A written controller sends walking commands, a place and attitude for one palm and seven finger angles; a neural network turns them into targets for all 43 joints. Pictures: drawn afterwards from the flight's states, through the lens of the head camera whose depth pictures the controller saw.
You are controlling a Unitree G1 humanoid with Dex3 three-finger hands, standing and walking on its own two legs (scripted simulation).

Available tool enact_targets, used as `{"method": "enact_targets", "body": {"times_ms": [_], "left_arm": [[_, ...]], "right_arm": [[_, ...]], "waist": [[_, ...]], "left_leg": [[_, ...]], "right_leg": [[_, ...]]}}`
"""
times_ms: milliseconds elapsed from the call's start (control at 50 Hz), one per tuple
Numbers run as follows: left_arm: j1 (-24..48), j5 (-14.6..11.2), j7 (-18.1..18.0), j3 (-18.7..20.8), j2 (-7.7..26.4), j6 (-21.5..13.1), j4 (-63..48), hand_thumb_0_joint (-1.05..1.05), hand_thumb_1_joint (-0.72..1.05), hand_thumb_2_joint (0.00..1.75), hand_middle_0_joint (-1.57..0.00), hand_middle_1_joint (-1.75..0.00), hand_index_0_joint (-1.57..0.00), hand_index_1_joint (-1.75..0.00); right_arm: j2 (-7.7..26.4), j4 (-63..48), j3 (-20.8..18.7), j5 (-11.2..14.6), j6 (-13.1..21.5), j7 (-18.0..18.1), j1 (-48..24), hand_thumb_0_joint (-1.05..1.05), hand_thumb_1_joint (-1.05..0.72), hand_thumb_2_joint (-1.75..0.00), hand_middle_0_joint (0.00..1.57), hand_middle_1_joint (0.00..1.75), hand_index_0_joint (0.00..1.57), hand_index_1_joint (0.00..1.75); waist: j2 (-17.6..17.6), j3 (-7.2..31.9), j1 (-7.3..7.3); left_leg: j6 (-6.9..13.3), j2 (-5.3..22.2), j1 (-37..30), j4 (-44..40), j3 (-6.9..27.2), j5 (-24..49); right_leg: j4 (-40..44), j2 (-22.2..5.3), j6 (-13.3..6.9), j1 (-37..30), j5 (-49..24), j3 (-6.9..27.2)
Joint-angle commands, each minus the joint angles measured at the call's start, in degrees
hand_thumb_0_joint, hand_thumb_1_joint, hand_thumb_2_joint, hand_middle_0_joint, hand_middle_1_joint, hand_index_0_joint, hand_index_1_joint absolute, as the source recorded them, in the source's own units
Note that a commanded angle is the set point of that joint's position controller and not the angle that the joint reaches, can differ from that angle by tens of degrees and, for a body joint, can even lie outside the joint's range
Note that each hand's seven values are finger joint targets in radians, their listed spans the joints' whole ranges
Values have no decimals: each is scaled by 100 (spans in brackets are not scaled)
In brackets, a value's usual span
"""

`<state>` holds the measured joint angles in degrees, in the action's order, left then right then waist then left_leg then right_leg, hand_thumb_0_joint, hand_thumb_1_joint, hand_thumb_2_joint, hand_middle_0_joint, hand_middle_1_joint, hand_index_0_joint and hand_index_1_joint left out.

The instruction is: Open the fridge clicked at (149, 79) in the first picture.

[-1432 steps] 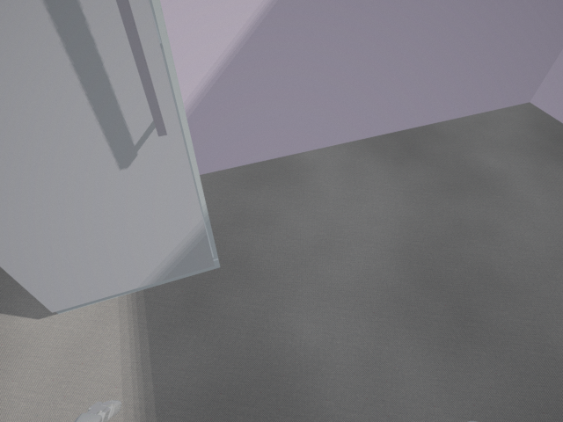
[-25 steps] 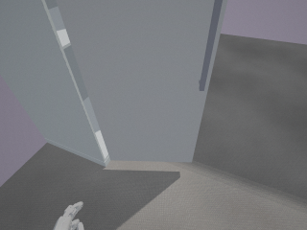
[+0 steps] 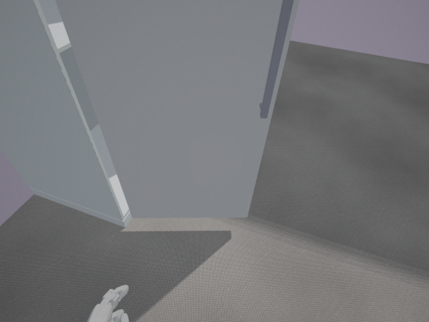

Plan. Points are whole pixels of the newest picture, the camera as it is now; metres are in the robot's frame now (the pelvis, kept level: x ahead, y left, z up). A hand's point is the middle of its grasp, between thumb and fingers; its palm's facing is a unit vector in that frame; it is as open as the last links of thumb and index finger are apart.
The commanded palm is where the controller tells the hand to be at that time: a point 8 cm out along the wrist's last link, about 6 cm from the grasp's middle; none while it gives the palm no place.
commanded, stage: stop stepping back and stand still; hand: right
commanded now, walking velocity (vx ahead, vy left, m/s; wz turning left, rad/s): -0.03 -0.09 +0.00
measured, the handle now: (277, 38) +0.72 -0.13 +0.23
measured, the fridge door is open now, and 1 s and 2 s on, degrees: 69 69 69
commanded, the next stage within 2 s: let the arm hang, fingers relaxed in 0.50 s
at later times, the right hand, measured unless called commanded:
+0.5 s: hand (427, 223) +0.24 -0.29 +0.16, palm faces +0.39 +0.78 -0.48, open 7.4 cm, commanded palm +0.18 -0.32 +0.18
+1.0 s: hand out of the picture +0.03 -0.21 -0.18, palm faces +0.01 +0.99 -0.17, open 7.1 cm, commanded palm none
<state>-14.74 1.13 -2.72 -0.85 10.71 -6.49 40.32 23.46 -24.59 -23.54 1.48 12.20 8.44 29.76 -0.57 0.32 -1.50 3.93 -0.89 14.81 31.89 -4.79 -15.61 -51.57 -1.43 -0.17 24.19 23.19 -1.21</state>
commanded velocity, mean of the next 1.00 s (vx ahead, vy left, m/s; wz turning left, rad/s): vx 0.00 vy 0.00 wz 0.00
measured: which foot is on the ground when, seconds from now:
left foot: down 0.00-1.00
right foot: up 0.00-0.10, down 0.12-1.00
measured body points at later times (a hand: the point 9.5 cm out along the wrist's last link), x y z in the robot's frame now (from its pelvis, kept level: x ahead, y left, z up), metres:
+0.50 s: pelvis +0.04 -0.03 +0.01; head +0.05 -0.02 +0.46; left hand +0.21 +0.20 -0.07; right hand +0.21 -0.33 +0.19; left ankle +0.02 +0.08 -0.73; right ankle +0.05 -0.14 -0.73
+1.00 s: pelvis +0.00 -0.03 +0.00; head +0.03 -0.05 +0.45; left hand +0.04 +0.23 -0.13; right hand +0.03 -0.26 -0.16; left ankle +0.02 +0.08 -0.73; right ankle +0.05 -0.14 -0.73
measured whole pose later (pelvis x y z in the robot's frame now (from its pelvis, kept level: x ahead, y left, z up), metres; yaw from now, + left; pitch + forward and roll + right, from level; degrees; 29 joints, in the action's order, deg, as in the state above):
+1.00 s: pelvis +0.00 -0.03 +0.00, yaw -2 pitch +0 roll +1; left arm -15.4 2.1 -0.1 0.1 13.2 2.5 55.3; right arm 12.2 53.5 0.4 -1.1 -2.8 0.5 15.8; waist 2.3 -3.7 0.6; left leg 1.3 0.5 15.5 31.3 -6.5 -15.6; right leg -32.8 -1.1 -0.7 20.5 12.0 -0.6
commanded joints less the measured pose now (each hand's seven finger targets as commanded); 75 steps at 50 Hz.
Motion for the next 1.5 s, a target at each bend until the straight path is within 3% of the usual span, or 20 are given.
{"method": "enact_targets", "body": {"times_ms": [0, 60, 100, 140, 180, 360, 560, 580, 600, 620, 680, 740, 780, 820, 860, 920, 960, 1160, 1320, 1480], "left_arm": [[686, -46, -177, 195, 634, -391, -995, 0, 90, 90, -20, -30, -20, -30], [708, -35, -255, 242, 717, -524, -1021, 0, 90, 90, -20, -30, -20, -30], [796, -57, -265, 344, 895, -564, -1144, 0, 90, 90, -20, -30, -20, -30], [764, -118, -259, 412, 1004, -537, -1237, 0, 90, 90, -20, -30, -20, -30], [793, -67, -218, 285, 831, -520, -1252, 0, 90, 90, -20, -30, -20, -30], [638, -126, -161, 341, 831, -386, -1383, 0, 90, 90, -20, -30, -20, -30], [781, -71, -271, 260, 819, -334, -1406, 0, 90, 90, -20, -30, -20, -30], [1136, -251, 298, 514, 1910, -526, -224, 0, 90, 90, -20, -30, -20, -30], [774, -208, 321, 591, 1823, -91, -202, 0, 90, 90, -20, -30, -20, -30], [787, -189, 298, 555, 1762, 76, -300, 0, 90, 90, -20, -30, -20, -30], [799, -43, 288, 386, 1669, 288, -231, 0, 90, 90, -20, -30, -20, -30], [746, 14, 274, 331, 1507, 424, 3, 0, 90, 90, -20, -30, -20, -30], [589, 41, 267, 268, 1209, 568, 248, 0, 90, 90, -20, -30, -20, -30], [397, 78, 249, 246, 1029, 683, 475, 0, 90, 90, -20, -30, -20, -30], [325, 77, 236, 236, 984, 717, 679, 0, 90, 90, -20, -30, -20, -30], [347, 81, 192, 235, 1015, 698, 934, 0, 90, 90, -20, -30, -20, -30], [293, 82, 161, 286, 1035, 701, 1061, 0, 90, 90, -20, -30, -20, -30], [-319, 43, 118, 379, 953, 706, 1646, 0, 90, 90, -20, -30, -20, -30], [-153, 49, 127, 353, 941, 665, 1862, 0, 90, 90, -20, -30, -20, -30], [87, 36, 134, 309, 872, 606, 1958, 0, 90, 90, -20, -30, -20, -30]], "right_arm": [[885, -565, -563, 32, 284, 115, -473, 0, -90, -90, 20, 30, 20, 30], [916, -1016, -432, 23, 370, 135, -879, 0, -90, -90, 20, 30, 20, 30], [969, -1467, -437, 0, 415, 153, -954, 0, -90, -90, 20, 30, 20, 30], [1166, -1574, -604, 0, 430, 165, -740, 0, -90, -90, 20, 30, 20, 30], [1122, -1572, -681, -27, 419, 154, -506, 0, -90, -90, 20, 30, 20, 30], [911, -921, -706, 173, 282, 108, 306, 0, -90, -90, 20, 30, 20, 30], [1030, -1313, -587, 138, 207, 111, -283, 0, -90, -90, 20, 30, 20, 30], [89, 3072, 1821, -187, -607, -625, -517, 0, -90, -90, 20, 30, 20, 30], [120, 3255, 1658, -215, -1067, -769, -621, 0, -90, -90, 20, 30, 20, 30], [57, 3245, 1671, -224, -1207, -806, -696, 0, -90, -90, 20, 30, 20, 30], [83, 4095, 1805, -267, -1170, -837, -1055, 0, -90, -90, 20, 30, 20, 30], [170, 5114, 1914, -318, -1148, -814, -1388, 0, -90, -90, 20, 30, 20, 30], [98, 5727, 2021, -303, -1199, -796, -1620, 0, -90, -90, 20, 30, 20, 30], [34, 6178, 2107, -290, -1242, -766, -1901, 0, -90, -90, 20, 30, 20, 30], [-49, 6576, 2153, -273, -1247, -751, -1941, 0, -90, -90, 20, 30, 20, 30], [-175, 7226, 2154, -251, -1249, -757, -1595, 0, -90, -90, 20, 30, 20, 30], [-219, 7534, 2086, -255, -1238, -756, -1401, 0, -90, -90, 20, 30, 20, 30], [-247, 8279, 2089, -254, -1176, -754, -1525, 0, -90, -90, 20, 30, 20, 30], [-257, 8490, 2096, -254, -1173, -732, -1586, 0, -90, -90, 20, 30, 20, 30], [-311, 8547, 2123, -250, -1130, -724, -1702, 0, -90, -90, 20, 30, 20, 30]], "waist": [[862, 143, 140], [417, 186, 136], [-394, 203, 45], [-367, 261, 9], [-1009, 109, 44], [-73, 858, 120], [-274, 728, 89], [-282, 273, 350], [-443, 634, 282], [-601, 334, 263], [85, 341, 145], [1135, 475, 150], [1217, 328, 261], [700, 173, 373], [-89, 81, 391], [-983, -48, 203], [-1131, 70, 118], [240, -159, 234], [110, -401, 179], [6, -131, 153]], "left_leg": [[388, 1410, -31, -1367, 1482, 422], [-15, 1057, 29, -1010, 1116, 363], [-293, 611, 174, -688, 956, 250], [-464, 427, -30, -727, 941, 284], [-382, 331, -383, -625, 685, 590], [-326, 496, -813, -811, 789, 2171], [-377, 369, -719, -909, 662, 1620], [-226, 868, -8, -66, 243, 2158], [-165, 823, 90, -208, 483, 1340], [-199, 688, 245, -117, 352, 453], [-195, 428, -105, 283, 357, -220], [-77, 771, -126, -339, 657, 257], [117, 1153, 339, -895, 1047, -1], [241, 1258, 719, -1128, 1119, -292], [154, 1055, 811, -1085, 967, -609], [-72, 646, 134, -878, 701, -640], [-63, 603, -281, -906, 607, -521], [27, 752, 121, -1407, 772, -894], [-55, 676, 94, -1307, 688, -619], [-137, 688, -266, -1233, 660, 106]], "right_leg": [[1168, -65, -58, -370, -393, -174], [2486, -7, -131, -1315, -1232, -109], [2816, -562, -315, -1547, -1817, 558], [2825, -747, -369, -1332, -1806, 744], [3016, -598, -325, -837, -1851, 668], [2503, -394, -65, -1270, -2777, 184], [2818, -385, -110, -1283, -2468, 254], [1953, -609, -114, -939, -3452, 342], [2156, -704, -111, -1077, -3206, 322], [2350, -806, -204, -749, -2568, 453], [2705, -923, -531, -75, -2062, 1042], [2343, -531, -335, -318, -1794, 757], [1966, -157, -195, -614, -1236, 402], [1815, -22, -109, -979, -1058, 178], [2102, -175, -131, -1115, -1167, 366], [2874, -417, -233, -429, -610, 732], [3034, -457, -260, -217, -300, 804], [2912, -388, -243, -652, -413, 629], [3242, -486, -267, -637, -481, 706], [3302, -513, -228, -875, -1163, 632]]}}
